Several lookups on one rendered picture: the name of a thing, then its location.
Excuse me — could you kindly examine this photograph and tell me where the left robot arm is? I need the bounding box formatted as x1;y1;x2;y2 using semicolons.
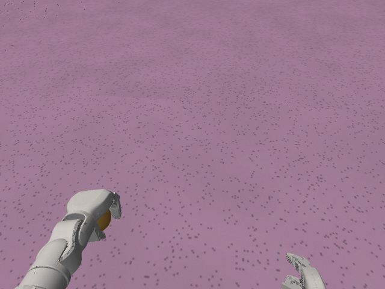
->
14;210;95;289

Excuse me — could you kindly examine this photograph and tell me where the left robot hand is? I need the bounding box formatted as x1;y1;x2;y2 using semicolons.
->
67;189;122;242

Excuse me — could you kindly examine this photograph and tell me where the ball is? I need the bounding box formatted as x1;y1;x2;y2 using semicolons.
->
97;209;111;231

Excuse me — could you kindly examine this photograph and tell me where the right robot hand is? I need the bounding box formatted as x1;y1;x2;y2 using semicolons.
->
282;253;326;289

